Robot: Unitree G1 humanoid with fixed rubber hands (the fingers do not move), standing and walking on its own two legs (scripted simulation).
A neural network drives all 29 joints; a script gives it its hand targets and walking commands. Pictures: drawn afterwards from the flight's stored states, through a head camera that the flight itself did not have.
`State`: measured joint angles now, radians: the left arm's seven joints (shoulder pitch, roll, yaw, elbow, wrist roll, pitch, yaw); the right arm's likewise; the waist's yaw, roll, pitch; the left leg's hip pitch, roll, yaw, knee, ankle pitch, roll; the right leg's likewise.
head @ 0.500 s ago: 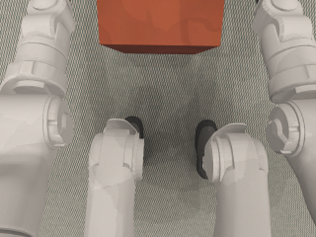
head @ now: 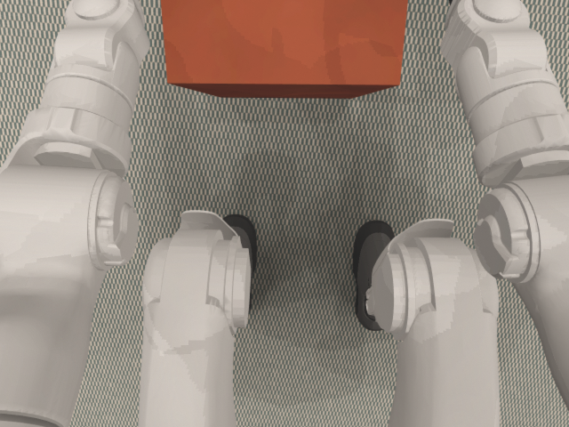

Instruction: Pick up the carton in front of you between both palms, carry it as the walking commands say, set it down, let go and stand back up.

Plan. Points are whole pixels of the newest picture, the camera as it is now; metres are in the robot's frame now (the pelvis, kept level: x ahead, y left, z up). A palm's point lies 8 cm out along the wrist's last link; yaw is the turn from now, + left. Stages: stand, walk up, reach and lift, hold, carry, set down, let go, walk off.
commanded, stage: reach and lift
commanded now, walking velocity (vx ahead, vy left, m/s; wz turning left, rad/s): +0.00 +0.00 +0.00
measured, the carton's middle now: (285, 2) +0.55 +0.05 -0.25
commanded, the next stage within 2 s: none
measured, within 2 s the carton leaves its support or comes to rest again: leaves its support in 0.46 s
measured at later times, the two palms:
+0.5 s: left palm out of the picture +0.54 +0.19 -0.16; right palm out of the picture +0.56 -0.11 -0.16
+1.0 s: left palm out of the picture +0.49 +0.19 +0.05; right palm out of the picture +0.51 -0.11 +0.05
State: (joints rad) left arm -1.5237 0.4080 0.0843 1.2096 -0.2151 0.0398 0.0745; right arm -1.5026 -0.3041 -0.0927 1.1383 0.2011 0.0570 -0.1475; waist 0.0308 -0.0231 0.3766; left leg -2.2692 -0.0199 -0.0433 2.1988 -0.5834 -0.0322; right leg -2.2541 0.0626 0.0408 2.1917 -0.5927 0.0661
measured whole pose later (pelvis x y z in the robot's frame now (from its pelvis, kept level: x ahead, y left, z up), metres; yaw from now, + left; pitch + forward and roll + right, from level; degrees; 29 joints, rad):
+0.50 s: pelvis +0.01 +0.00 +0.00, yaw +0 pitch +37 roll -1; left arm -1.41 0.30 0.15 0.95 -0.12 0.23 0.13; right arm -1.40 -0.20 -0.25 0.91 0.09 0.22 -0.19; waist 0.03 -0.04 0.32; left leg -2.27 -0.03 -0.04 2.22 -0.60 -0.03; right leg -2.25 0.10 0.06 2.22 -0.62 0.09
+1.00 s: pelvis -0.01 -0.01 +0.11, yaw +2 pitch +43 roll -1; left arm -1.17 0.08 0.48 0.78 0.25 0.39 0.02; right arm -1.15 0.01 -0.54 0.73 -0.24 0.36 -0.08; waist 0.02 -0.03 -0.12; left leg -2.08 -0.10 -0.10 1.78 -0.46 -0.07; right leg -2.06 0.13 0.09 1.79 -0.49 0.08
